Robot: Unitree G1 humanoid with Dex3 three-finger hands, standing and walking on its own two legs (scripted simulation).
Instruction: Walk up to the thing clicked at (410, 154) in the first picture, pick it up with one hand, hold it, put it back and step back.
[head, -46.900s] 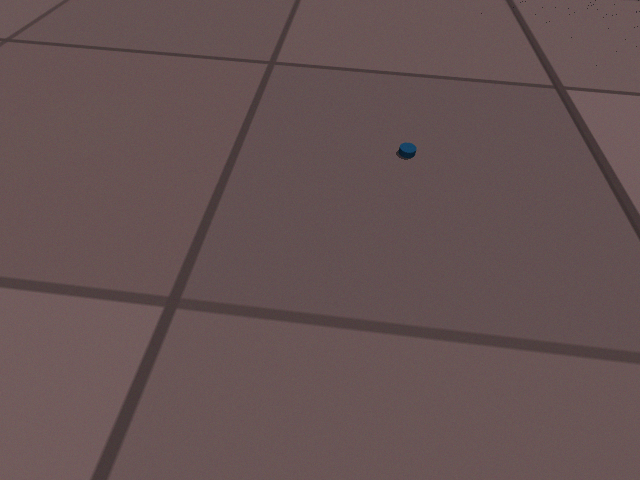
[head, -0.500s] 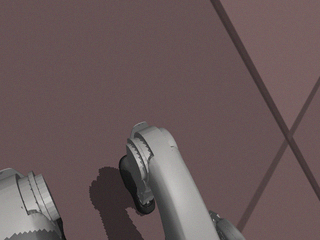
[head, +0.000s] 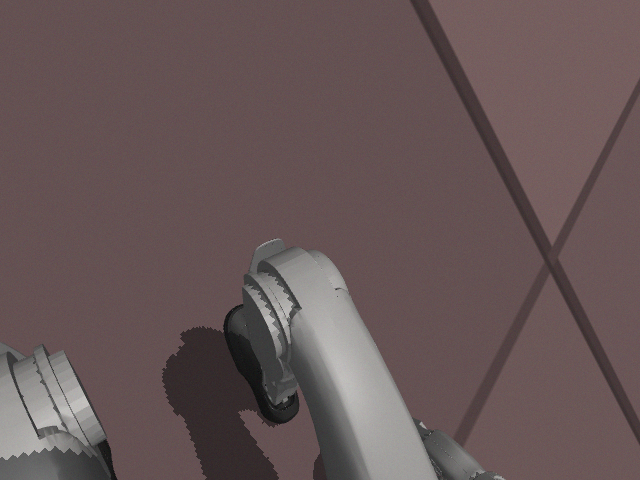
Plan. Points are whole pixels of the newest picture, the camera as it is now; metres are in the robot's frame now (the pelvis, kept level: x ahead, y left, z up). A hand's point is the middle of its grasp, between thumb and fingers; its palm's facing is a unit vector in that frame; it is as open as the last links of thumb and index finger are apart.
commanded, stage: rest palm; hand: left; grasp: from above
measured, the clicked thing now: out of the picture +0.50 +0.30 -0.30
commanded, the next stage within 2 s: close in 0.52 s
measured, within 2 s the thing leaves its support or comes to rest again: neither
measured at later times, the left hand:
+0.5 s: hand out of the picture +0.47 +0.28 -0.28, palm faces -0.46 -0.13 -0.88, open 13.3 cm
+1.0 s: hand out of the picture +0.47 +0.29 -0.27, palm faces -0.46 -0.14 -0.88, open 12.9 cm
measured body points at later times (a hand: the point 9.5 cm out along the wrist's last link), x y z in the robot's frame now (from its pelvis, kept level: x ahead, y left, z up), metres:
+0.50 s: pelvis +0.00 +0.00 +0.00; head +0.30 +0.13 +0.31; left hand +0.49 +0.29 -0.23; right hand +0.02 -0.24 -0.04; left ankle +0.05 +0.13 -0.28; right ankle +0.11 -0.13 -0.28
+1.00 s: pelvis -0.01 +0.00 +0.01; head +0.30 +0.12 +0.31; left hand +0.49 +0.29 -0.22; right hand +0.02 -0.24 -0.04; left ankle +0.05 +0.13 -0.28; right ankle +0.11 -0.13 -0.28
